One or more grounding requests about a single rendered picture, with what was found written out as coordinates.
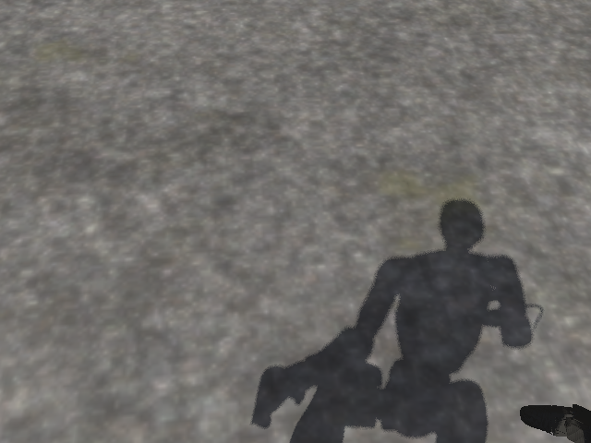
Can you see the robot right hand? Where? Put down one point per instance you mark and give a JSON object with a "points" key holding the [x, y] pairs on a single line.
{"points": [[571, 422]]}

